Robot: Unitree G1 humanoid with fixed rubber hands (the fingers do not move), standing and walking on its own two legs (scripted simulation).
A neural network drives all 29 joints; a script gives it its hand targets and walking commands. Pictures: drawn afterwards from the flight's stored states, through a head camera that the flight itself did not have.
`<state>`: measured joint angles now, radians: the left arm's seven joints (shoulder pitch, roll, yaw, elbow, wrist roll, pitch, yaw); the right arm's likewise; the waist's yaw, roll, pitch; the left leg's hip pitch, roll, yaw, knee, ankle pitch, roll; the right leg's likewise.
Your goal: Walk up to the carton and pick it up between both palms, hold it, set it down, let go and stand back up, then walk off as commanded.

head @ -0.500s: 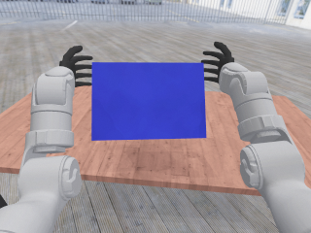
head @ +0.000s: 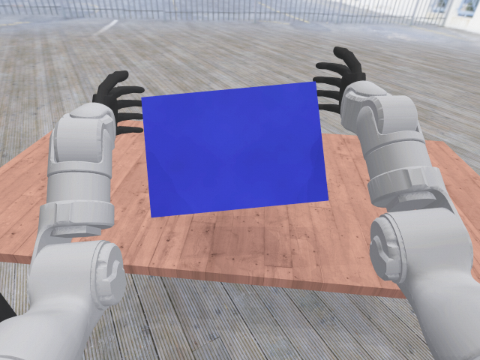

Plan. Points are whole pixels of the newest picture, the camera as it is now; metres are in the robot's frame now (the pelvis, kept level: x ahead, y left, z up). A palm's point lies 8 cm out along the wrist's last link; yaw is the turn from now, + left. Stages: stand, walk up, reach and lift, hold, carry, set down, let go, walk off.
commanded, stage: hold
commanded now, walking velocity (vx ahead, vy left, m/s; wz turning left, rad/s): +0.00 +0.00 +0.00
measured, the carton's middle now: (234, 157) +0.43 +0.00 +0.18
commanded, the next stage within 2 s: set down in 0.36 s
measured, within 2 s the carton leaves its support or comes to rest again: neither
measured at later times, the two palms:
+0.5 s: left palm (100, 106) +0.35 +0.19 +0.32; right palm (359, 86) +0.36 -0.17 +0.35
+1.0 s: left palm (111, 116) +0.38 +0.20 +0.29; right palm (346, 88) +0.39 -0.17 +0.33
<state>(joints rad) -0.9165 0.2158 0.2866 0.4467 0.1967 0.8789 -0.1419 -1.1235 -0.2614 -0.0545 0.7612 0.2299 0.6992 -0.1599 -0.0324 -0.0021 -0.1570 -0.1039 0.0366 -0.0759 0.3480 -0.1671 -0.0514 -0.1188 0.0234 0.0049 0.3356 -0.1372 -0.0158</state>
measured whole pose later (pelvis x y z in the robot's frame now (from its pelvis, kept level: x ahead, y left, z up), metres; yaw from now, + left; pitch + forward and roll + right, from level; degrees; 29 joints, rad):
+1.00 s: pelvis +0.01 +0.00 +0.00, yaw +0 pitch -5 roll +0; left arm -0.90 0.19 0.29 0.45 0.27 0.77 -0.18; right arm -1.09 -0.25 -0.13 0.81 0.17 0.48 -0.10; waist -0.03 -0.04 -0.14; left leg -0.07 0.04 -0.08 0.33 -0.18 -0.05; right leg -0.09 0.02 0.00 0.34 -0.16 -0.01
